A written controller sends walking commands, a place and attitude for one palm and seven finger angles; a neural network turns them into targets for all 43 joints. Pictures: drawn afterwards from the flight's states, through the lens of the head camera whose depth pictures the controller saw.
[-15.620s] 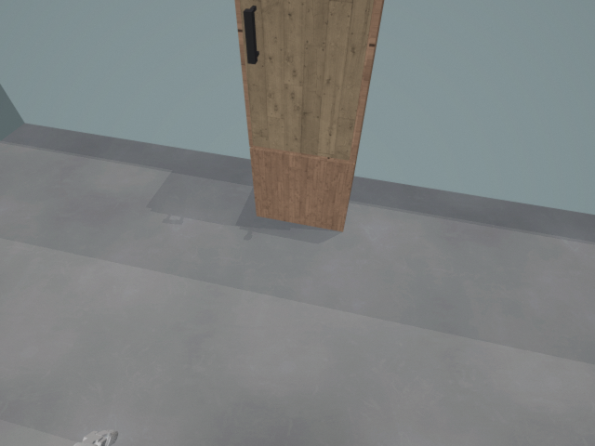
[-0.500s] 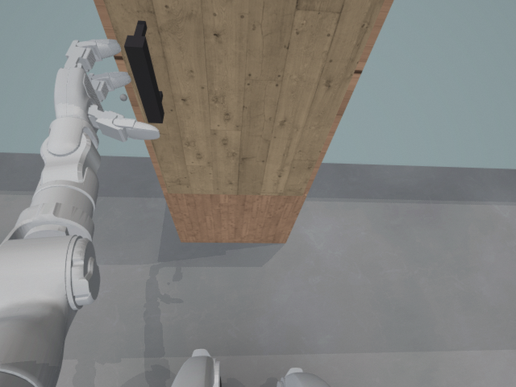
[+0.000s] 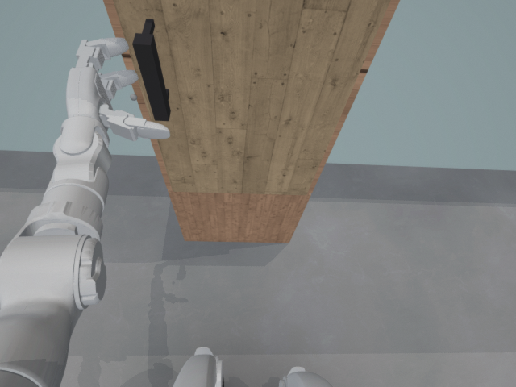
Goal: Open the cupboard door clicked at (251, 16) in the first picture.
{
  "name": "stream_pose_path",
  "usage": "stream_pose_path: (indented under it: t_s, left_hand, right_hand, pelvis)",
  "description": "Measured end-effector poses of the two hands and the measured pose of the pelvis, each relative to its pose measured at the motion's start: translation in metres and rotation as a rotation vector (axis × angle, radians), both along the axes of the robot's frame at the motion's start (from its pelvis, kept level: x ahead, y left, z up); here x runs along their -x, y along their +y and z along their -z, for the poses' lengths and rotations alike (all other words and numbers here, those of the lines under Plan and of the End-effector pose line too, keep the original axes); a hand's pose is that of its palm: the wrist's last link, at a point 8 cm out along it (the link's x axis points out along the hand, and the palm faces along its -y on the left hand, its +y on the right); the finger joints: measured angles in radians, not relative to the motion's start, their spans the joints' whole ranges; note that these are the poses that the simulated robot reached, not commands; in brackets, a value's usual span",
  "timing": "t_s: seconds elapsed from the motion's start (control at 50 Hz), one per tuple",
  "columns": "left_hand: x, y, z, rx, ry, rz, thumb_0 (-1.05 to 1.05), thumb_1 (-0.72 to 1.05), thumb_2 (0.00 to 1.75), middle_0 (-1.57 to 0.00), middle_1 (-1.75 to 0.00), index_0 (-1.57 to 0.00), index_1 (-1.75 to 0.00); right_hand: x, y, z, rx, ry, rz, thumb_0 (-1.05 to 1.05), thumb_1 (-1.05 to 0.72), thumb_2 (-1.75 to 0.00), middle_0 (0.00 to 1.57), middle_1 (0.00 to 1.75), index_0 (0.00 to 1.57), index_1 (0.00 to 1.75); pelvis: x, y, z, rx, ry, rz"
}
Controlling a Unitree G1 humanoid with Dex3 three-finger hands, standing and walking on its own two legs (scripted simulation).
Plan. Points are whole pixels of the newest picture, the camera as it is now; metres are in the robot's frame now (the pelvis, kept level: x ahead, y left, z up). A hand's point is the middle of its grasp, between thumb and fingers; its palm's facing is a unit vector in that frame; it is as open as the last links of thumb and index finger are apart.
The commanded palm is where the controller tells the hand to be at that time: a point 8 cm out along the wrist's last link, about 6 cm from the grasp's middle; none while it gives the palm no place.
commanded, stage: move the hooked fingers beside the handle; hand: left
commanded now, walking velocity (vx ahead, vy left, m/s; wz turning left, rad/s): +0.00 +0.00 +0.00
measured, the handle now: (156, 73) +0.56 +0.15 +0.12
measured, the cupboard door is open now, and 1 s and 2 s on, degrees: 0 0 0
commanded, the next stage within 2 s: none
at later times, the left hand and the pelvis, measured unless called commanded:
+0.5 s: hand (129, 94) +0.52 +0.18 +0.11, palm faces +0.06 -1.00 -0.01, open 14.7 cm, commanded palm +0.50 +0.19 +0.11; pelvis +0.00 +0.00 +0.00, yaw -1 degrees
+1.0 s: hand (126, 95) +0.52 +0.19 +0.12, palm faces +0.02 -1.00 +0.00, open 14.5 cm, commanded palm +0.50 +0.22 +0.11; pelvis +0.01 +0.00 +0.01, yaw -2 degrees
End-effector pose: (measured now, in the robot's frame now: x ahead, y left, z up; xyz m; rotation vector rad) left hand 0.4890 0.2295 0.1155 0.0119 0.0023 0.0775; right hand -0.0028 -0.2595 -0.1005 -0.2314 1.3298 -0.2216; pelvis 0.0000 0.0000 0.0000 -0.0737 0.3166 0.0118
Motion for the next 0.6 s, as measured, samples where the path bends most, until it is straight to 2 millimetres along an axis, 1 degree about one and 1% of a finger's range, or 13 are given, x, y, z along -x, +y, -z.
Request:
stream_pose_path:
  t_s: [0.24, 0.6]
  left_hand:
    - [-0.0019, 0.0025, 0.0001, -0.002, -0.001, 0.009, -0.01, -0.50, 0.30, -0.12, -1.13, -0.11, -1.15]
    - [-0.0061, 0.0075, -0.0002, 0.003, 0.003, 0.025, -0.01, -0.50, 0.30, -0.17, -1.15, -0.16, -1.17]
  right_hand:
    - [0.0006, -0.0011, 0.0001, 0.004, 0.001, 0.005, 0.00, -0.91, -0.90, 0.21, 0.30, 0.21, 0.30]
    - [0.0095, -0.0052, -0.0029, 0.016, 0.022, 0.043, 0.00, -0.91, -0.90, 0.21, 0.30, 0.21, 0.30]
  pelvis:
    - [0.0002, -0.0005, 0.0003, 0.000, 0.005, 0.004]
    - [-0.0029, -0.0031, -0.0012, -0.003, 0.010, 0.019]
